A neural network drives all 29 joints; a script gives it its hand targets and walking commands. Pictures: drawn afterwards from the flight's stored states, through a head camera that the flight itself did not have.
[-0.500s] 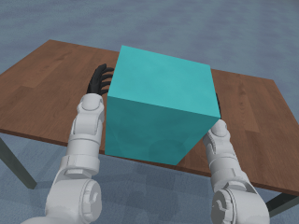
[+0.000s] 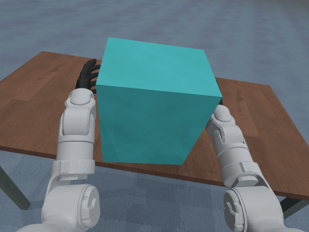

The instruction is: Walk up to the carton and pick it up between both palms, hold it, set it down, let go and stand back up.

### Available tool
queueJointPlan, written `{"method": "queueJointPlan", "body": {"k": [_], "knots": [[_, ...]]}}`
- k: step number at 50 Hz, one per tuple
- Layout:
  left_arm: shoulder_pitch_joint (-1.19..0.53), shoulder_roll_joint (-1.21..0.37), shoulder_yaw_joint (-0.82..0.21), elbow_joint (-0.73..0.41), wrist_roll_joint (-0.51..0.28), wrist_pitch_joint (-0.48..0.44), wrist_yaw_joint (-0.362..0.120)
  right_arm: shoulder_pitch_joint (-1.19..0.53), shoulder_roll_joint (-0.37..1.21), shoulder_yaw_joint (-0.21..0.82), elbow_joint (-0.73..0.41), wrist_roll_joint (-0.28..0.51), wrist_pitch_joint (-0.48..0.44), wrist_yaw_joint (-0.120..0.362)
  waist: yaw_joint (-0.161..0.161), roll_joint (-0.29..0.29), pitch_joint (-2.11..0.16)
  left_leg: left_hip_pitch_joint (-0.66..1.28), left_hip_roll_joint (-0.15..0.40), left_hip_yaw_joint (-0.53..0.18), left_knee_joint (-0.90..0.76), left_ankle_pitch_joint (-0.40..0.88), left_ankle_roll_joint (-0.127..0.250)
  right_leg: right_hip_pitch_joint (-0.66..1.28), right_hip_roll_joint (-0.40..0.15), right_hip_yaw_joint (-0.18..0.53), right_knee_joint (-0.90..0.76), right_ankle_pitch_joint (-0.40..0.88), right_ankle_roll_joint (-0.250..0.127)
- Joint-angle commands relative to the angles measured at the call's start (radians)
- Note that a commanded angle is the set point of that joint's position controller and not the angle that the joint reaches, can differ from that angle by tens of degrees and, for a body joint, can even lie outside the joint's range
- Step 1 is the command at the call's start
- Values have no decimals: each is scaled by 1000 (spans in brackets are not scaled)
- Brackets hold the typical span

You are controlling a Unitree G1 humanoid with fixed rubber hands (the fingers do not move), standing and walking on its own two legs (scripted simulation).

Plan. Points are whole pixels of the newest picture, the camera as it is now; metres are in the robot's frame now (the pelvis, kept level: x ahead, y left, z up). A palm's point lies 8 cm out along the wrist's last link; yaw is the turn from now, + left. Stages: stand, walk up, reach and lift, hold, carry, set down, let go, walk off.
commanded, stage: reach and lift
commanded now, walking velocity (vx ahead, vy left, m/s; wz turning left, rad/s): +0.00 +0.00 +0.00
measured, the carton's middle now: (150, 109) +0.39 -0.01 +0.15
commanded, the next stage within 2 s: hold in 1.58 s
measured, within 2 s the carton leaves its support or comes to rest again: neither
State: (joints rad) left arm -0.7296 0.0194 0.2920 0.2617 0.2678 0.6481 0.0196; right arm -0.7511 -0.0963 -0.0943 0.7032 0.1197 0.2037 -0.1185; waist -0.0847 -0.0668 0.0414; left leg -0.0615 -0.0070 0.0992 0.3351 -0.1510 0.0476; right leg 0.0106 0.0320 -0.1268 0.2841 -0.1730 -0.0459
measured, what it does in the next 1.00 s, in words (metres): stands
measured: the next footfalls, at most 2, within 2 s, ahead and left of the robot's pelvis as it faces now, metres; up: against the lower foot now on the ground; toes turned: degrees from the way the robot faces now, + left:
none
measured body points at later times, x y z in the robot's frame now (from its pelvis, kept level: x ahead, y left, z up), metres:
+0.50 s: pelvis -0.01 +0.00 +0.00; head -0.07 +0.03 +0.44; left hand +0.39 +0.17 +0.25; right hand +0.39 -0.16 +0.23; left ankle +0.03 +0.08 -0.75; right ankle +0.00 -0.08 -0.75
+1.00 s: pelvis -0.01 +0.00 +0.00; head -0.07 +0.03 +0.44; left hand +0.39 +0.16 +0.26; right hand +0.39 -0.17 +0.26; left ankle +0.03 +0.08 -0.75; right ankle +0.00 -0.08 -0.75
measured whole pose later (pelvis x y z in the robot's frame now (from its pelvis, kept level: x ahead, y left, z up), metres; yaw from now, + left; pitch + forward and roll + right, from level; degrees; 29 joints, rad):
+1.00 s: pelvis -0.01 +0.00 +0.00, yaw -1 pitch -6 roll -1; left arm -0.88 0.10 0.32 0.36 0.23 0.82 0.02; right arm -0.97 -0.15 -0.06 0.79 0.24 0.43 -0.15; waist -0.08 -0.05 -0.06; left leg -0.11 0.01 0.11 0.35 -0.15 0.05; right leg -0.03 0.04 -0.12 0.29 -0.16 -0.05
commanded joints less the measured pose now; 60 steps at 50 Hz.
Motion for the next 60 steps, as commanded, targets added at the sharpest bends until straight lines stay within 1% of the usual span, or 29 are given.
{"method": "queueJointPlan", "body": {"k": [1,2,4,6,7,8,11,14,15,16,17,20,22,25,29,30,32,34,35,36,39,41,43,50,53,54,55,57,60], "knots": [[-629,-490,-422,-118,-140,9,-141,-852,462,294,-353,74,-44,92,-14,72,-496,267,2,-92,25,293,-47,-38,-6,44,-6,322,90],[-643,-497,-451,-143,-157,9,-138,-868,460,297,-374,81,-42,91,-30,73,-546,289,2,-103,39,303,-52,-41,-1,45,-4,324,87],[-639,-496,-447,-139,-160,17,-130,-858,443,286,-358,96,-21,93,-26,92,-522,323,13,-107,45,324,-61,-79,8,41,-11,282,78],[-686,-497,-449,-111,-166,36,-129,-891,448,267,-316,89,2,102,-33,103,-495,304,26,-113,27,234,-58,-131,4,38,-31,162,65],[-733,-512,-455,-123,-175,35,-125,-973,456,256,-348,90,-3,110,-22,101,-526,293,28,-111,24,211,-56,-144,7,27,-28,128,60],[-729,-502,-443,-110,-174,36,-118,-937,451,237,-311,74,8,116,-17,113,-490,279,33,-112,11,189,-59,-158,4,33,-32,99,54],[-746,-478,-367,-14,-148,59,-127,-971,451,191,-220,58,29,134,-1,81,-401,210,33,-94,-39,48,-34,-130,-9,45,-53,15,59],[-752,-474,-347,-7,-139,66,-131,-1001,458,212,-228,75,35,141,29,75,-480,218,24,-91,-28,115,-30,-89,-10,56,-37,88,63],[-747,-470,-346,4,-153,71,-133,-979,462,204,-197,76,42,134,3,73,-468,221,21,-87,-25,129,-34,-75,-9,61,-36,107,66],[-785,-481,-355,-15,-156,70,-132,-1003,461,196,-202,88,46,134,9,90,-471,206,27,-88,-26,128,-35,-63,-3,54,-34,105,66],[-746,-489,-361,17,-158,76,-135,-987,443,198,-200,91,46,128,-7,106,-453,214,24,-87,-16,163,-43,-63,0,55,-38,135,62],[-779,-485,-366,-4,-173,75,-147,-1031,464,215,-229,112,56,118,-13,78,-490,220,13,-90,-4,168,-45,-63,-3,62,-40,138,69],[-838,-476,-391,-56,-186,68,-139,-1039,488,219,-230,124,62,115,-20,103,-528,223,10,-90,8,190,-45,-60,-8,69,-31,170,73],[-855,-466,-376,-12,-191,70,-137,-1051,467,210,-201,129,85,114,-14,101,-490,192,21,-94,-17,100,-39,-72,-7,63,-37,82,75],[-841,-476,-328,68,-157,84,-131,-1058,455,177,-122,103,103,133,9,91,-426,162,30,-96,-45,81,-37,-104,-3,64,-47,45,63],[-831,-479,-337,42,-175,83,-132,-1030,459,183,-120,114,104,134,-14,82,-446,187,32,-99,-43,105,-38,-87,6,55,-37,69,66],[-864,-492,-366,2,-197,78,-129,-1088,477,200,-205,136,93,129,-8,93,-531,206,27,-97,-11,177,-46,-63,6,63,-26,136,60],[-857,-486,-367,4,-205,80,-129,-1066,485,222,-184,164,102,116,-11,110,-510,225,16,-98,8,214,-50,-61,3,76,-28,185,66],[-838,-493,-358,3,-200,85,-132,-1087,493,247,-214,182,103,111,3,88,-510,202,14,-100,13,237,-41,-54,5,70,-29,212,72],[-836,-478,-356,8,-185,90,-137,-1062,490,252,-198,181,116,103,-9,89,-492,193,7,-95,16,240,-41,-37,0,79,-26,229,81],[-845,-456,-349,-35,-181,98,-149,-1072,512,292,-232,218,136,91,5,50,-507,171,0,-93,11,240,-30,-16,-1,90,-26,252,96],[-873,-473,-371,-53,-211,98,-151,-1111,520,281,-276,226,135,82,-9,69,-563,173,-3,-93,24,230,-35,-17,1,91,-20,254,91],[-883,-472,-392,-73,-217,99,-142,-1087,503,276,-261,229,151,82,-13,119,-563,208,2,-101,25,242,-47,-34,6,89,-18,229,82],[-922,-449,-351,2,-214,119,-135,-1139,503,246,-226,217,179,94,11,90,-503,111,20,-102,-24,94,-32,-62,2,89,-33,95,75],[-955,-459,-347,3,-224,109,-131,-1111,512,233,-147,225,196,95,8,104,-499,114,19,-98,-25,109,-34,-78,6,95,-37,112,73],[-992,-473,-381,-37,-245,102,-128,-1126,519,238,-181,237,191,96,-13,122,-577,143,16,-106,-6,150,-40,-69,6,93,-27,143,75],[-968,-471,-373,-29,-247,105,-125,-1111,505,241,-185,241,197,95,-9,130,-581,170,22,-117,-4,172,-44,-69,8,94,-24,165,69],[-943,-478,-380,-3,-244,119,-127,-1129,492,250,-181,247,206,88,-19,121,-562,184,21,-117,16,228,-60,-61,15,97,-24,201,72],[-907,-452,-348,-17,-234,136,-138,-1083,494,273,-192,272,226,78,-5,78,-540,132,8,-104,9,235,-43,-30,11,102,-26,245,84]]}}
